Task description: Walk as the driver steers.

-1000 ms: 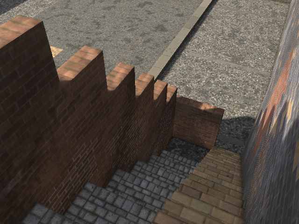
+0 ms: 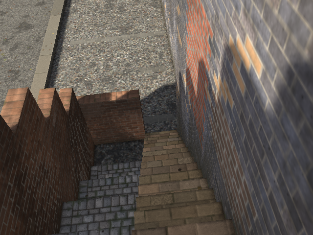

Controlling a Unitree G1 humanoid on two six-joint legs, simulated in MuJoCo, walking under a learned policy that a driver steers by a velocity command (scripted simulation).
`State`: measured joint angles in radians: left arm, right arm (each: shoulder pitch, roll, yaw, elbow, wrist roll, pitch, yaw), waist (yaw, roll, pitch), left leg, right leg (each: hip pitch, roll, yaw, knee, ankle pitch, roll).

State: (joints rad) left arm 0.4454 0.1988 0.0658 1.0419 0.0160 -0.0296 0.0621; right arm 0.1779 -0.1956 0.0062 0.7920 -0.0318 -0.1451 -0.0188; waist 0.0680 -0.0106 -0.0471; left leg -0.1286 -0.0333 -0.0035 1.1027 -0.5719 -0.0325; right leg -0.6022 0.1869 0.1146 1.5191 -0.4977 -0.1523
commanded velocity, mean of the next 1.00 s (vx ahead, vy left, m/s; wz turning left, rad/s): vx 1.00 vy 0.00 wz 0.08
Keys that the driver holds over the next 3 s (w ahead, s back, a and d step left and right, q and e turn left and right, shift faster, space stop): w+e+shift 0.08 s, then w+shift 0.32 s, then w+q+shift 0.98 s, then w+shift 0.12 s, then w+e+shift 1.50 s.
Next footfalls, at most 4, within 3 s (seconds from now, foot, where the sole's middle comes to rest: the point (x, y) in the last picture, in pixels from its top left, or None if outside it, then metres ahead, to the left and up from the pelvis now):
0.26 right None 0.32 -0.04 -1.12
0.54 left None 0.71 -0.02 -1.55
0.82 right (210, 212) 1.00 -0.20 -1.75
1.14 left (179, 184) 1.46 0.04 -2.18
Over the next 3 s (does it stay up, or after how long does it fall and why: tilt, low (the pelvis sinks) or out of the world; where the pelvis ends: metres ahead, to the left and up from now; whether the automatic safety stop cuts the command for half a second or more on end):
stays up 2.65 0.86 -3.35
